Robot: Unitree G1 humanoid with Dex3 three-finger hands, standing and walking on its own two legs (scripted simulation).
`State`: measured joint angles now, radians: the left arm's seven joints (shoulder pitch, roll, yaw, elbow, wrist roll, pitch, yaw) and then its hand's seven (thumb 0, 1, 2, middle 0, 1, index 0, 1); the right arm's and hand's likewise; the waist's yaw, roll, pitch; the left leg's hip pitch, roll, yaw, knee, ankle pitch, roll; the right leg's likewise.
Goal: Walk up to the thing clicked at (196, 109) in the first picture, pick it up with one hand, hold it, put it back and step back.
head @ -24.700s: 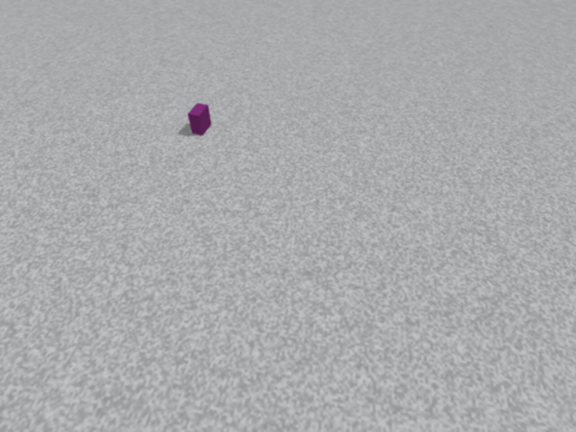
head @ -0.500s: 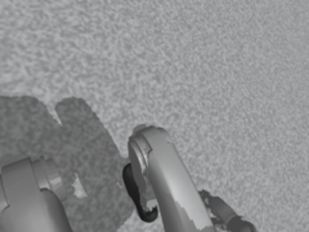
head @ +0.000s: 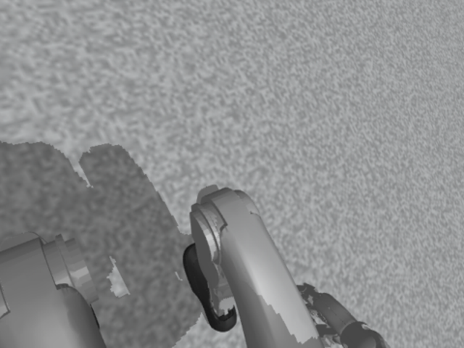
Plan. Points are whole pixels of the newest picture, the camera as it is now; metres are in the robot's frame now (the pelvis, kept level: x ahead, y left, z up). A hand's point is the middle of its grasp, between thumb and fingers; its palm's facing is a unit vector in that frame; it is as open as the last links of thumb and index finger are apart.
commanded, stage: settle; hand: left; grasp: from above
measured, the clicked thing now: out of the picture +0.44 +0.38 -0.24
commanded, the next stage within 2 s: lift in 0.90 s
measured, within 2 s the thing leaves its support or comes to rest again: leaves its support in 0.42 s
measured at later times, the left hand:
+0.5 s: hand out of the picture +0.42 +0.38 -0.17, palm faces -0.40 -0.09 -0.91, open 10.1 cm
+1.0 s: hand out of the picture +0.42 +0.38 -0.10, palm faces -0.48 -0.11 -0.87, open 10.1 cm
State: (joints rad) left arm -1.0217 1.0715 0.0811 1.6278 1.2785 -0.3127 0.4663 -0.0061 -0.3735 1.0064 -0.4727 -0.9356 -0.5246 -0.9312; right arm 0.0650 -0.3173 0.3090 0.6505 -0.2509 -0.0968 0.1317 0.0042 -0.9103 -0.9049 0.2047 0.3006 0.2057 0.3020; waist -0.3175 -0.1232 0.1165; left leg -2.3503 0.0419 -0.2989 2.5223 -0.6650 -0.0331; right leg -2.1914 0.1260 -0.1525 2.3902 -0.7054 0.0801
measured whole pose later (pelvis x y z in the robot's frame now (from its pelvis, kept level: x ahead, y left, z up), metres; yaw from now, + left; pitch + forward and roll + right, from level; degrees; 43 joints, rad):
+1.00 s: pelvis +0.00 +0.00 +0.05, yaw +5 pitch +32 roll -11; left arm -0.86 0.85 0.08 1.15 1.18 -0.23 0.13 -0.01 -0.12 0.77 -0.63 -0.75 -0.67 -0.71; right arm 0.15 -0.29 0.12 0.64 -0.11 0.04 0.11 0.00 -0.92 -0.91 0.20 0.30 0.21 0.30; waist -0.22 -0.02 -0.01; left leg -2.27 0.04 -0.19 2.32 -0.63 -0.02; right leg -2.12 0.07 -0.09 2.24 -0.70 0.06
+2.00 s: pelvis +0.02 +0.01 +0.28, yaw +12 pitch +24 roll -5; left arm -0.32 0.59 -0.08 0.61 0.97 -0.05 0.03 -0.01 -0.13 0.76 -0.66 -0.72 -0.70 -0.67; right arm 0.18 -0.24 0.01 0.66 0.01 0.05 -0.03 0.01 -0.90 -0.90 0.21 0.30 0.21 0.30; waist -0.10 0.03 -0.16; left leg -1.44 0.05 -0.07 1.57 -0.56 0.00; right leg -1.34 0.03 -0.02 1.53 -0.61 0.05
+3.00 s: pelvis +0.08 +0.02 +0.44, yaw +14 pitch +8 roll -1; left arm -0.20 0.40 -0.18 0.72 1.04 -0.05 0.06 -0.01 -0.10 0.71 -0.66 -0.70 -0.69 -0.66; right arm 0.25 -0.25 -0.04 0.71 0.03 0.02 -0.04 0.01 -0.90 -0.90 0.20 0.30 0.20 0.30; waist -0.04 0.03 -0.07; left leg -0.55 0.03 0.02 0.76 -0.34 0.00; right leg -0.49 -0.01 0.04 0.73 -0.37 0.04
